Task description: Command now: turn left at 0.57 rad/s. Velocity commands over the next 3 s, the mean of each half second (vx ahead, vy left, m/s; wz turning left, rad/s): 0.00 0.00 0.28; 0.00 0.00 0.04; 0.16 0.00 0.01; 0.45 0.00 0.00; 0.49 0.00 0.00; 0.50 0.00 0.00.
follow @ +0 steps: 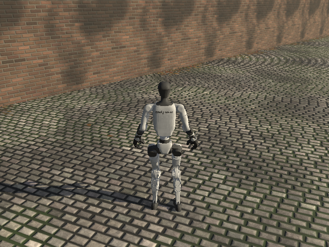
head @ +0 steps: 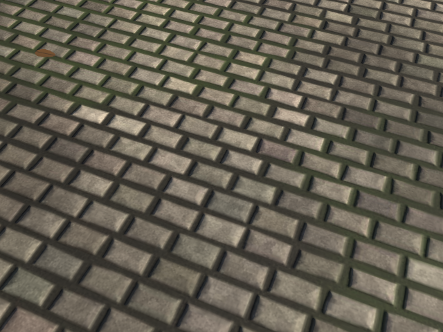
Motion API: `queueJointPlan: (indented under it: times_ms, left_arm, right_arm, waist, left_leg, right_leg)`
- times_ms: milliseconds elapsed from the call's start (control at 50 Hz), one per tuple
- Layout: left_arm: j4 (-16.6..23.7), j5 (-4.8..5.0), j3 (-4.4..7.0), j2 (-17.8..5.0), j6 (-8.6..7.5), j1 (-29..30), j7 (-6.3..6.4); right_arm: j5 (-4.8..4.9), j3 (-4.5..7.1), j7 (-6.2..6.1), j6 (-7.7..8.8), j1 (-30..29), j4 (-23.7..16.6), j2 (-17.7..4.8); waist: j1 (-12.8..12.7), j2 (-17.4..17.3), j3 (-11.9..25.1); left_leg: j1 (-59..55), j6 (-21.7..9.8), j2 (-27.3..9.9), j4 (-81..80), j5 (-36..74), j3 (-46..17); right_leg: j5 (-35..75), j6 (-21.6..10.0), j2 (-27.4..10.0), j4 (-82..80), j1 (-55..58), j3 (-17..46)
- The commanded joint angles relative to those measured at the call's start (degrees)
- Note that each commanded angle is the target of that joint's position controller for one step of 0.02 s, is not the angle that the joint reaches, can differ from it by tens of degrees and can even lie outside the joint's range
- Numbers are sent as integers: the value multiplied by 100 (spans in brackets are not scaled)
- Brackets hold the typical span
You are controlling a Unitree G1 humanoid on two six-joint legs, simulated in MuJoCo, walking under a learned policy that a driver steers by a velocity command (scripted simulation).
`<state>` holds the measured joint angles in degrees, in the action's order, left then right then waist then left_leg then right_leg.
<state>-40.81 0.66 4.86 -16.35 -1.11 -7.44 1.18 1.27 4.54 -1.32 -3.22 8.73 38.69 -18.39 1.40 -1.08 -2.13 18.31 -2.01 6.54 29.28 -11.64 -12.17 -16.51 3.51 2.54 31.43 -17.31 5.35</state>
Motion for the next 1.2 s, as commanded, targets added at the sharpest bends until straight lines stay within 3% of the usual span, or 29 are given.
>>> queueJointPlan:
  times_ms: [20, 40, 60, 80, 120, 140, 200, 260, 300, 340, 360, 380, 400, 420, 440, 480, 560, 720, 1160, 1200]
  left_arm:
    - [267, -74, 269, -869, -133, -460, -18]
    - [363, -179, 342, -1346, -65, -243, 26]
    - [425, -360, 308, -1189, -77, -212, -6]
    - [515, -308, 210, -900, -99, 11, 5]
    - [535, -119, 109, -619, -86, 305, 28]
    - [506, -74, 75, -593, -72, 275, 39]
    - [393, -117, 59, -624, -10, -22, 66]
    - [347, -103, 79, -762, 49, -33, 45]
    - [276, -56, 94, -886, 92, -168, 14]
    - [205, 36, 31, -801, 102, -152, -6]
    - [88, 32, -20, -691, 50, -432, -24]
    - [96, -142, -101, -495, -24, -556, -66]
    - [156, -215, -191, -177, -81, -627, -68]
    - [114, -265, -168, -438, -75, -291, -41]
    - [90, -243, -145, -503, -71, -135, -46]
    - [-12, -198, -125, -551, -18, -161, 0]
    - [-243, -152, -133, -515, -7, -324, 26]
    - [-690, -122, -118, -561, 1, -430, 77]
    - [-1692, -75, -164, -483, 79, -573, 171]
    - [-1798, -34, -175, -395, 98, -670, 182]
  right_arm:
    - [39, 169, -42, 27, -146, -476, -655]
    - [3, 115, -17, 62, 197, -522, -413]
    - [-55, 254, -14, 130, 134, -520, -844]
    - [-64, 355, -10, 139, 229, -411, -1106]
    - [-75, 337, -42, 44, 371, -185, -879]
    - [-68, 288, -36, 11, 373, -176, -716]
    - [-19, 154, -16, 40, 54, -327, -406]
    - [-74, 11, 34, 62, -125, -413, -167]
    - [-47, 29, 61, 73, -62, -371, -274]
    - [-74, 35, 89, 87, 330, -167, -260]
    - [-120, 41, 78, 90, 362, -173, -395]
    - [-163, 83, 25, 88, 486, -223, -738]
    - [-245, 55, 36, 93, 128, -159, -756]
    - [-245, -42, 88, 143, -153, -301, -321]
    - [-292, -90, 109, 189, -106, -224, -186]
    - [-264, -66, 111, 272, -5, -137, -347]
    - [-230, -129, 75, 327, 127, -10, -225]
    - [-203, -137, 70, 333, 138, 228, -171]
    - [-148, -162, -24, 316, 455, 1292, -159]
    - [-102, -132, -57, 283, 580, 1409, -238]
  waist:
    - [-215, -294, 829]
    - [165, 1252, 731]
    - [-4, 1509, 611]
    - [64, 1034, 537]
    - [115, 788, 365]
    - [61, 820, 309]
    - [-154, 1011, 402]
    - [-277, 1228, 575]
    - [-329, 1282, 588]
    - [-92, 1108, 536]
    - [-115, 890, 557]
    - [-249, 83, 837]
    - [-572, -1086, 798]
    - [-337, -742, 637]
    - [-277, -609, 540]
    - [-210, -545, 301]
    - [-222, -363, 173]
    - [-219, -29, 217]
    - [-218, 72, 71]
    - [-182, -66, 111]
  left_leg:
    - [-32, -400, -889, 98, -32, -1306]
    - [987, -15, 43, 1295, -1886, -170]
    - [1403, 265, 25, 2678, -2605, 230]
    - [1350, 390, -198, 3410, -2261, 137]
    - [1423, 596, -221, 3910, -1636, 215]
    - [1460, 676, -208, 3983, -1479, 236]
    - [1290, 790, -310, 3049, -1324, 555]
    - [439, 767, -585, 1631, -1537, 926]
    - [14, 711, -551, 834, -1255, 1155]
    - [-784, 494, -479, -731, 3, 1301]
    - [-1349, 315, -647, -1146, 640, 1003]
    - [-2024, 79, -1414, -976, 1996, 132]
    - [-1279, -472, -1827, -724, 1828, -181]
    - [-919, -589, -1651, -819, 1053, -127]
    - [-838, -411, -1440, -840, 501, 10]
    - [-679, -208, -1256, -877, 287, 113]
    - [-611, -138, -1153, -830, 451, 214]
    - [-734, -142, -1021, -772, 788, 349]
    - [-737, 8, -760, -700, 849, 742]
    - [-710, -118, -693, -830, -953, 719]
  right_leg:
    - [988, -425, -787, -1250, 1119, 457]
    - [2058, -1137, -1952, -1365, 1468, 1744]
    - [2342, -1874, -2586, -1499, 981, 2462]
    - [2118, -1901, -2411, -1463, 789, 2096]
    - [1710, -1500, -1727, -1332, 753, 1201]
    - [1908, -1504, -1634, -1300, 773, 1008]
    - [2213, -1571, -1451, -1234, 1104, 612]
    - [2356, -1582, -1473, -1107, 1071, 453]
    - [2477, -1609, -1536, -1005, 1024, 541]
    - [2439, -1398, -1428, -781, 751, 440]
    - [2102, -1071, -1330, -723, 430, 373]
    - [1280, -622, -982, -174, -12, -4]
    - [-31, -250, -591, -402, 115, -452]
    - [140, -61, -611, -437, 441, -412]
    - [473, -19, -583, -503, 513, -441]
    - [749, -4, -575, -492, 532, -456]
    - [907, -21, -618, -611, 627, -434]
    - [1098, 45, -661, -710, 766, -434]
    - [1116, -62, -568, -791, 810, -534]
    - [-193, -120, -302, -511, 665, -833]
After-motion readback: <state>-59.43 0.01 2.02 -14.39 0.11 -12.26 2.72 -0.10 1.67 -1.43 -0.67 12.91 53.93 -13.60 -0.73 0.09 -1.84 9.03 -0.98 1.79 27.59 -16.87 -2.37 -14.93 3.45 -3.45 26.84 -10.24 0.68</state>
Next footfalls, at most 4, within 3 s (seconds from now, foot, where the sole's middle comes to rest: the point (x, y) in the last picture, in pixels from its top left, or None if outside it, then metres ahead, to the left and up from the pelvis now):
0.02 right None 0.05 -0.13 -0.77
0.36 left None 0.00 0.13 -0.77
1.86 left None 0.42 0.15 -0.77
2.40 right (243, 245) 0.74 -0.06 -0.77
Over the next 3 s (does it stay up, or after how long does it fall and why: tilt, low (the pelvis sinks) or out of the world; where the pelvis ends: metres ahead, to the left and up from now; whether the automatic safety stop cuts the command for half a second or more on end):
stays up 0.89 0.09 -0.02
